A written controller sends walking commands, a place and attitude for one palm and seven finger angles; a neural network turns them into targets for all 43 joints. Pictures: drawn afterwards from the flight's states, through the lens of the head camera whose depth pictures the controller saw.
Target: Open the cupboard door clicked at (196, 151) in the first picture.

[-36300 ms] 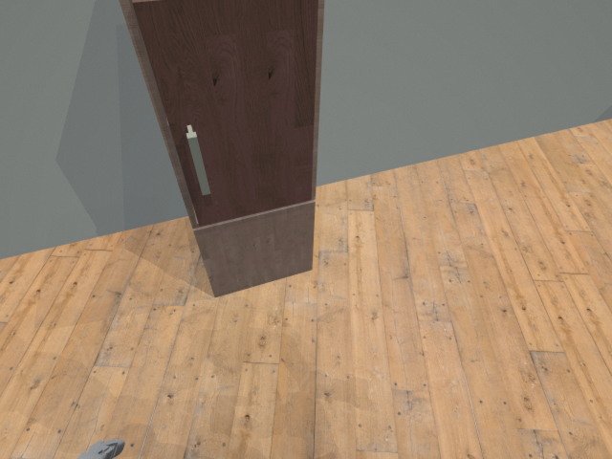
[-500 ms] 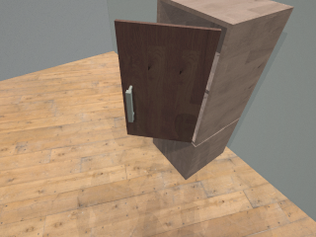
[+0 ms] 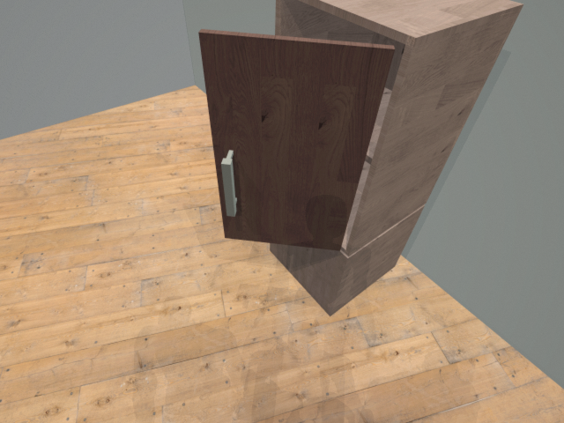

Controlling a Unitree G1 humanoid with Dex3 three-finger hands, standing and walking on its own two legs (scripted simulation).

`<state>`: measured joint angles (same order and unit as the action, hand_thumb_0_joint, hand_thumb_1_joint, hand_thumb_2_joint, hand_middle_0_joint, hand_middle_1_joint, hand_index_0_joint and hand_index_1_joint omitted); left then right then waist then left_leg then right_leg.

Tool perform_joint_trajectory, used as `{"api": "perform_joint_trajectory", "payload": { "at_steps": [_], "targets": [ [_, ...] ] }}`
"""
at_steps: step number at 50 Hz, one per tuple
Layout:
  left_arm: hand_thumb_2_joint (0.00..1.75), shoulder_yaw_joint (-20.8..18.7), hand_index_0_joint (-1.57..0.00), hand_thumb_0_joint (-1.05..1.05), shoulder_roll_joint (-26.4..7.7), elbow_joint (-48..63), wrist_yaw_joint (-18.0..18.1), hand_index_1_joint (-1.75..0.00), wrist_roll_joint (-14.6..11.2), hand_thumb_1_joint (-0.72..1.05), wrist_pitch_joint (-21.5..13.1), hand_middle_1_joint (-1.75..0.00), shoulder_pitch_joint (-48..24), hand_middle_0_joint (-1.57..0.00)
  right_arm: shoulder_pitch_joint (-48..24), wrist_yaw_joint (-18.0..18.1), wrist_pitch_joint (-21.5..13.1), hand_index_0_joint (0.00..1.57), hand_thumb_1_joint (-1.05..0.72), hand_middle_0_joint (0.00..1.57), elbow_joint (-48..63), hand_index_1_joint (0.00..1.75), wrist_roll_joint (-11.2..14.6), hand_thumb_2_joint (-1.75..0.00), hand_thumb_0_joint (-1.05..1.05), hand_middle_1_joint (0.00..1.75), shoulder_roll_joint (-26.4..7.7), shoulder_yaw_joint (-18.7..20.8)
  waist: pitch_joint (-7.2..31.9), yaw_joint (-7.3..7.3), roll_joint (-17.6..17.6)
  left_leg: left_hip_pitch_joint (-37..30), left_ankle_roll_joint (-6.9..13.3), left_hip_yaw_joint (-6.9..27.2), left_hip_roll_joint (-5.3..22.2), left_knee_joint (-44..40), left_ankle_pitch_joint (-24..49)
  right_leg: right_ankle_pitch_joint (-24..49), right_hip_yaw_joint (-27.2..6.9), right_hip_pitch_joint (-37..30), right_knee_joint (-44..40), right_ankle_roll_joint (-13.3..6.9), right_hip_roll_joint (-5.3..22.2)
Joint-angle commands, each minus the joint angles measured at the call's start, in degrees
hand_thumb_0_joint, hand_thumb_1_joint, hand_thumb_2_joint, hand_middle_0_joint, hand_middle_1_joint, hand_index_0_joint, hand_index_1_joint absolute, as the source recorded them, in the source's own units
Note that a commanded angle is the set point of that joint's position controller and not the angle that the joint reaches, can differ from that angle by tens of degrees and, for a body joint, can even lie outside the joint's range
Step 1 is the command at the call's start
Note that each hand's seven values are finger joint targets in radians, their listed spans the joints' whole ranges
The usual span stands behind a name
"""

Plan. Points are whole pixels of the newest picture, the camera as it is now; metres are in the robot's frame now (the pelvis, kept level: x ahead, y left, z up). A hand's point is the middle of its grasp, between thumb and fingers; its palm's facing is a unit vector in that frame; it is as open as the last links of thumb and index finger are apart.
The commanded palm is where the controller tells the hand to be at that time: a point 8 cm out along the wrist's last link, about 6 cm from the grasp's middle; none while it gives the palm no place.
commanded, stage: shuffle to correct the standing spot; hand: left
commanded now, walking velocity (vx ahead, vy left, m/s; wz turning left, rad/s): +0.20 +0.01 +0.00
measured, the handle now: (231, 184) +0.66 +0.17 -0.10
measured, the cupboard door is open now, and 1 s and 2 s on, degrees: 46 46 46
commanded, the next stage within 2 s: come to a stop and stand still in 0.38 s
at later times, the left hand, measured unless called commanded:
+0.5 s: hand (204, 370) +0.24 +0.15 -0.16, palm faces -0.11 -0.98 -0.18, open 7.4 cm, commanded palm none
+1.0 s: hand (161, 418) +0.17 +0.21 -0.18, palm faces -0.02 -0.97 -0.23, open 7.3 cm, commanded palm none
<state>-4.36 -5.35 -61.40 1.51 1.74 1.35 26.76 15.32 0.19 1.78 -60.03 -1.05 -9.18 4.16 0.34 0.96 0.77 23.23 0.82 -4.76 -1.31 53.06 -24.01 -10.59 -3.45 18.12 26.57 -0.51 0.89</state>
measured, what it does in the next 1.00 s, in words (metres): walks ahead: left foot, then right foot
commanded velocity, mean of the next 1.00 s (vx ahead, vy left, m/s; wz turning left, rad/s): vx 0.01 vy -0.02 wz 0.00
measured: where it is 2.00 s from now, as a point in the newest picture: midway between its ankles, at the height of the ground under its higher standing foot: outside the picture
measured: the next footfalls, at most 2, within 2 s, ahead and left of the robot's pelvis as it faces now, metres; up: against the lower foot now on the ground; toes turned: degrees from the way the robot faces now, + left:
left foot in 0.08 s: +0.03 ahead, +0.10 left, +0.00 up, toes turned +2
right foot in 0.48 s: +0.16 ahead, -0.13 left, +0.00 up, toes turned -11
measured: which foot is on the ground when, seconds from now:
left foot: up 0.00-0.06, down 0.08-0.48, up 0.50-0.70, down 0.72-1.00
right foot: down 0.00-0.08, up 0.10-0.46, down 0.48-0.76, up 0.78-1.00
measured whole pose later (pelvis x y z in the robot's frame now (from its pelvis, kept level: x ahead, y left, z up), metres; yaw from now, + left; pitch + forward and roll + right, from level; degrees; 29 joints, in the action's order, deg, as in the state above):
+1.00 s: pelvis +0.12 +0.02 +0.00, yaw -5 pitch +0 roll -1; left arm -3.8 -11.2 -56.6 2.4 1.0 3.5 13.3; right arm 6.0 1.9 0.2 -55.1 -1.5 -8.7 2.8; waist -5.9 0.6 0.7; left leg 18.3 3.8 -10.2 3.0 28.7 -10.3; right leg -29.3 1.4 20.7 56.2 2.0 1.1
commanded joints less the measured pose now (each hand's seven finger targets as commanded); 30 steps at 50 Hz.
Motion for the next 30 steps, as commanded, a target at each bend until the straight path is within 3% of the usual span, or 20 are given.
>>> {"api": "perform_joint_trajectory", "payload": {
  "at_steps": [1,2,3,4,5,6,8,11,13,16,18,20,21,22,23,24,25,26,28,30],
  "targets": [
    [0.90,-1.36,-0.20,0.00,-9.13,6.78,0.46,-0.30,0.43,0.90,-2.08,-0.30,-7.35,-0.20,11.59,-0.12,-3.22,0.20,-0.90,0.20,0.05,0.30,0.39,-0.90,0.00,0.30,0.48,-0.62,-6.23,-5.02,3.63,-15.38,0.18,0.02,2.23,-25.34,-1.63,-21.91,-9.28,13.38,-5.61,-5.41,7.55],
    [0.90,-0.89,-0.20,0.00,-7.73,5.91,0.20,-0.30,0.03,0.90,-1.70,-0.30,-3.90,-0.20,12.55,0.49,-3.92,0.20,-0.90,0.20,-0.52,0.30,0.31,-0.90,0.00,0.30,-0.94,-0.84,-6.21,-3.74,-3.58,-18.29,-0.40,1.53,1.83,-33.01,-3.31,-22.71,-6.91,14.39,3.41,-5.12,4.30],
    [0.90,-0.69,-0.20,0.00,-5.36,6.17,-0.44,-0.30,-0.53,0.90,-1.59,-0.30,-3.15,-0.20,14.74,1.15,-4.46,0.20,-0.90,0.20,-0.55,0.30,-0.14,-0.90,0.00,0.30,-5.12,0.12,-6.96,-4.48,-17.04,-21.29,2.40,18.16,12.29,-41.66,-14.62,-21.02,-1.00,22.77,17.52,-2.60,-0.71],
    [0.90,-0.86,-0.20,0.00,-4.65,8.60,-0.74,-0.30,-0.51,0.90,-1.77,-0.30,-7.69,-0.20,14.16,1.88,-4.46,0.20,-0.90,0.20,0.71,0.30,-0.26,-0.90,0.00,0.30,-9.49,0.92,-11.18,-4.97,-20.46,-15.84,7.80,31.52,24.43,-49.61,-21.74,-17.06,2.86,28.92,27.93,-0.49,-0.29],
    [0.90,-0.92,-0.20,0.00,-6.08,10.61,-1.47,-0.30,-0.32,0.90,-2.00,-0.30,-10.88,-0.20,10.83,2.02,-4.25,0.20,-0.90,0.20,2.06,0.30,-0.38,-0.90,0.00,0.30,-10.29,0.93,-13.96,-3.58,-10.37,-10.24,11.99,33.20,26.95,-51.86,-22.38,-13.04,0.28,28.17,32.07,-0.39,3.00],
    [0.90,-1.12,-0.20,0.00,-5.87,9.29,-1.68,-0.30,0.42,0.90,-1.89,-0.30,-10.42,-0.20,8.23,1.69,-4.61,0.20,-0.90,0.20,1.98,0.30,-0.67,-0.90,0.00,0.30,-8.14,0.34,-11.68,-2.00,-5.94,-8.08,10.92,30.17,23.85,-51.01,-19.05,-8.52,0.04,25.40,35.79,-0.32,3.54],
    [0.90,-1.11,-0.20,0.00,-5.34,7.40,-1.96,-0.30,0.41,0.90,-2.09,-0.30,-8.87,-0.20,6.04,1.62,-5.64,0.20,-0.90,0.20,2.13,0.30,-0.52,-0.90,0.00,0.30,-5.39,-0.61,-11.79,-0.43,-3.15,-6.32,9.94,23.25,20.41,-48.86,-8.53,-3.52,0.58,22.41,37.68,0.30,5.50],
    [0.90,-0.34,-0.20,0.00,-4.19,7.76,-2.63,-0.30,-0.07,0.90,-2.38,-0.30,-10.48,-0.20,8.86,1.75,-6.65,0.20,-0.90,0.20,-0.03,0.30,-0.26,-0.90,0.00,0.30,-4.52,-1.01,-9.37,-0.68,-2.77,-12.54,9.61,14.55,15.93,-46.46,7.57,-0.55,4.04,19.85,30.40,0.84,5.29],
    [0.90,0.03,-0.20,0.00,-4.19,8.86,-2.63,-0.30,-0.30,0.90,-2.38,-0.30,-13.67,-0.20,12.15,1.96,-6.61,0.20,-0.90,0.20,-1.75,0.30,-0.40,-0.90,0.00,0.30,-4.40,-1.07,-8.21,-2.06,-5.23,-17.13,9.80,12.00,15.85,-45.01,14.33,-1.69,5.97,18.90,24.29,0.95,4.93],
    [0.90,0.87,-0.20,0.00,-3.79,10.79,-2.36,-0.30,-0.34,0.90,-2.77,-0.30,-19.77,-0.20,17.29,2.21,-6.29,0.20,-0.90,0.20,-3.74,0.30,-0.97,-0.90,0.00,0.30,-3.88,-1.26,-7.18,-4.78,-5.38,-23.58,9.63,10.36,16.11,-40.96,30.11,-5.10,8.68,17.68,15.70,0.53,3.52],
    [0.90,1.25,-0.20,0.00,-3.61,11.53,-2.28,-0.30,-0.43,0.90,-3.01,-0.30,-21.59,-0.20,18.80,2.22,-5.93,0.20,-0.90,0.20,-4.69,0.30,-1.12,-0.90,0.00,0.30,-4.30,-1.32,-5.57,-5.43,-7.13,-24.91,8.96,9.11,15.94,-38.07,37.04,-6.59,10.03,14.11,11.26,-0.23,2.34],
    [0.90,1.16,-0.20,0.00,-4.41,11.20,-2.12,-0.30,-0.54,0.90,-3.24,-0.30,-20.71,-0.20,18.33,2.12,-5.52,0.20,-0.90,0.20,-4.80,0.30,-1.06,-0.90,0.00,0.30,-4.57,-1.26,-3.89,-4.49,-8.29,-23.67,7.62,7.78,15.18,-34.35,41.71,-6.66,11.15,7.38,5.17,-1.20,1.02],
    [0.90,0.92,-0.20,0.00,-5.14,10.11,-2.02,-0.30,-0.53,0.90,-3.46,-0.30,-17.36,-0.20,17.64,2.11,-5.39,0.20,-0.90,0.20,-4.70,0.30,-0.70,-0.90,0.00,0.30,-4.57,-1.31,-1.88,-2.49,-6.84,-21.13,6.30,6.28,13.93,-30.16,43.78,-3.23,11.65,-0.38,0.65,-1.72,0.14],
    [0.90,0.45,-0.20,0.00,-6.79,7.67,-1.78,-0.30,-0.53,0.90,-3.88,-0.30,-10.97,-0.20,16.42,1.88,-5.48,0.20,-0.90,0.20,-4.49,0.30,-0.05,-0.90,0.00,0.30,-4.66,-1.38,2.54,0.62,-4.19,-14.91,4.52,4.43,12.36,-23.27,42.23,2.53,10.33,-14.12,-1.54,-2.79,0.68],
    [0.90,-0.51,-0.20,0.00,-10.54,5.21,-1.11,-0.30,-0.37,0.90,-4.46,-0.30,-3.24,-0.20,15.36,1.40,-5.78,0.20,-0.90,0.20,-3.46,0.30,0.82,-0.90,0.00,0.30,-3.19,-1.54,7.58,3.86,3.37,-1.12,2.15,1.25,9.17,-12.43,29.15,7.98,0.20,-31.46,-0.93,-6.24,10.30],
    [0.90,-1.67,-0.20,0.00,-15.62,3.33,-0.64,-0.30,-0.69,0.90,-4.53,-0.30,2.68,-0.20,14.90,1.51,-5.75,0.20,-0.90,0.20,-1.49,0.30,0.91,-0.90,0.00,0.30,-0.68,-2.00,11.23,4.74,15.26,12.15,-0.87,-3.31,1.95,3.58,-8.70,18.69,-16.29,-40.98,-4.04,-12.57,25.15],
    [0.90,-1.50,-0.20,0.00,-15.25,3.47,-0.08,-0.30,-1.45,0.90,-4.12,-0.30,2.06,-0.20,11.51,1.88,-4.90,0.20,-0.90,0.20,-0.79,0.30,0.45,-0.90,0.00,0.30,-3.70,-1.33,7.28,5.08,7.15,13.31,-0.39,2.39,3.94,12.74,-11.12,20.45,-16.22,-33.14,-6.92,-15.67,26.63],
    [0.90,-1.07,-0.20,0.00,-13.36,4.34,0.34,-0.30,-1.24,0.90,-3.87,-0.30,-3.43,-0.20,10.44,1.80,-4.51,0.20,-0.90,0.20,-0.83,0.30,0.42,-0.90,0.00,0.30,-2.11,-0.95,0.39,2.63,3.63,13.61,-0.60,3.57,6.02,14.67,-7.49,17.92,-11.25,-24.18,-8.38,-15.40,24.47],
    [0.90,0.22,-0.20,0.00,-8.82,6.27,0.66,-0.30,-0.96,0.90,-3.79,-0.30,-12.09,-0.20,10.47,1.46,-2.62,0.20,-0.90,0.20,-1.78,0.30,0.22,-0.90,0.00,0.30,-0.37,-1.46,-5.52,-1.75,3.68,6.51,-1.94,4.12,8.47,9.81,-2.49,20.24,-2.28,-8.52,-11.00,-11.14,19.78],
    [0.90,1.01,-0.20,0.00,-7.78,7.31,0.98,-0.30,-0.34,0.90,-3.30,-0.30,-16.39,-0.20,13.13,1.39,-1.49,0.20,-0.90,0.20,-2.94,0.30,0.55,-0.90,0.00,0.30,2.31,-1.89,-5.08,-4.19,4.58,-1.97,-2.92,2.09,7.55,-1.91,-0.27,25.45,6.21,-2.41,-9.91,-8.57,15.32]
  ]
}}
